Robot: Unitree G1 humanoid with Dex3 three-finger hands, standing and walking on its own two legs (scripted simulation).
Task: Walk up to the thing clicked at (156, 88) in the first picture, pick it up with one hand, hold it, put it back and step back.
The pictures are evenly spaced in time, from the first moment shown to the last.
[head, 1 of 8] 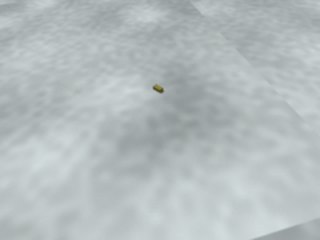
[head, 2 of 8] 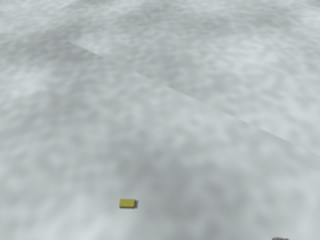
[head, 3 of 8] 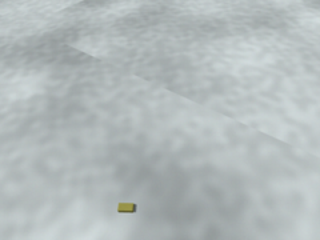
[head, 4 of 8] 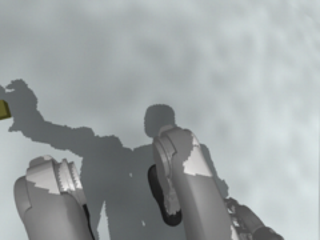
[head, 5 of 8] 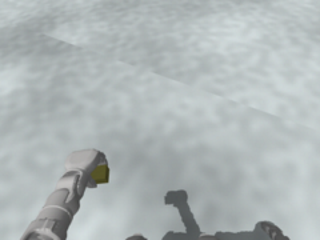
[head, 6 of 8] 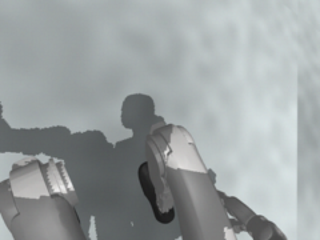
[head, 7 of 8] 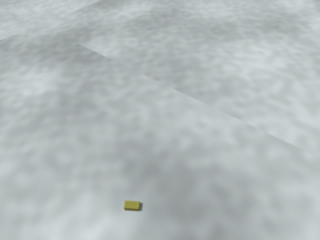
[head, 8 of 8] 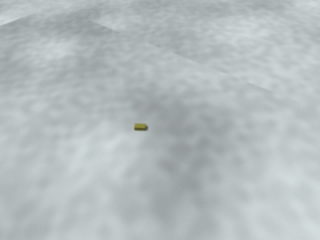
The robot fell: no
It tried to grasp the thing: yes
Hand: left
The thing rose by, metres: 0.70
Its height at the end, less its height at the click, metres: +0.00
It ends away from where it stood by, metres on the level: 0.02
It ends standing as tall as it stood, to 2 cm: yes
